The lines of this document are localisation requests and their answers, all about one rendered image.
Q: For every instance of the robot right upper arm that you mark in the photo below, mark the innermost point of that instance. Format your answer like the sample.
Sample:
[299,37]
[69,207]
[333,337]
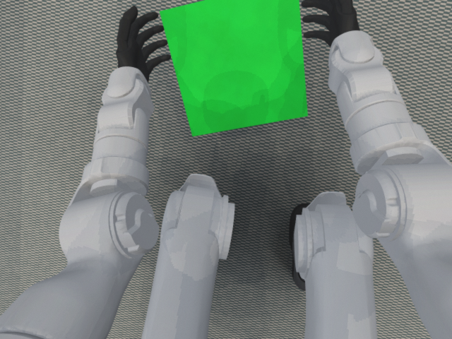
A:
[408,208]

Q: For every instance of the right robot thigh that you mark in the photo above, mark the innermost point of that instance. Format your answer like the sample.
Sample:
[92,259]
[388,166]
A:
[340,302]

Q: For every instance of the left robot hand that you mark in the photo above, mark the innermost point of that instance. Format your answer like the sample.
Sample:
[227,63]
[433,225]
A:
[130,43]

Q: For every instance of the robot left forearm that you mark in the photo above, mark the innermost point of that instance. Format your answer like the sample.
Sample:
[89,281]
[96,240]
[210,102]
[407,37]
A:
[121,139]

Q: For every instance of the right robot foot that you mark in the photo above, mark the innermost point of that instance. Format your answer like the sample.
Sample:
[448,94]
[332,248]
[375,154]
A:
[296,276]

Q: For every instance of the right robot hand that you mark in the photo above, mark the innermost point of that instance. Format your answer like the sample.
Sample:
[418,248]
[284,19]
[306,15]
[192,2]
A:
[342,18]

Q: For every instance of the robot right forearm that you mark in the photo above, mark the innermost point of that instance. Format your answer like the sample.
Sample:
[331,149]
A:
[374,114]

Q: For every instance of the robot left upper arm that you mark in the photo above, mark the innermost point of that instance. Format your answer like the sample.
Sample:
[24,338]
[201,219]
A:
[104,240]

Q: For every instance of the carton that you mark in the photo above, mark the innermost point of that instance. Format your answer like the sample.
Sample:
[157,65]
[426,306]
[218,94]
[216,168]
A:
[238,63]

